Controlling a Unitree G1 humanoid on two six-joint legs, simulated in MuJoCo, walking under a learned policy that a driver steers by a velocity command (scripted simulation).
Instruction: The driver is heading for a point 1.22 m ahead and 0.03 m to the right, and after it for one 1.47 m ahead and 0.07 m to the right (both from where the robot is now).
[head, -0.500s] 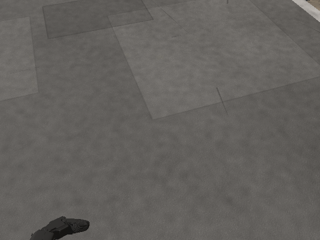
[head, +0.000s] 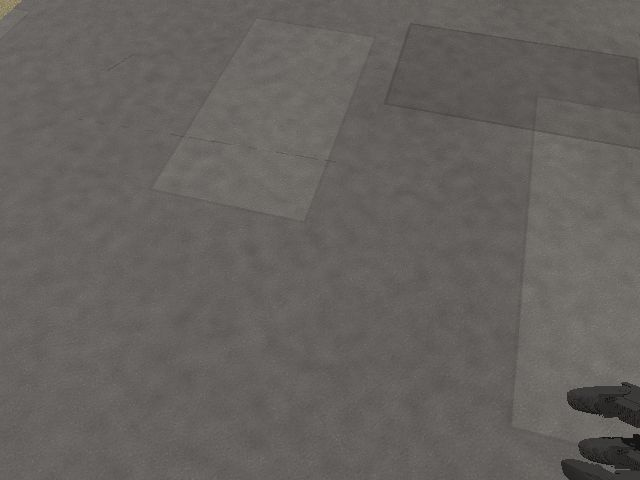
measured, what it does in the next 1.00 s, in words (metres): walks ahead: left foot, then right foot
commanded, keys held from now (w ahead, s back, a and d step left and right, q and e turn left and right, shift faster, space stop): w+q+shift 0.30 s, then w+shift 0.02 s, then w+e+shift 0.68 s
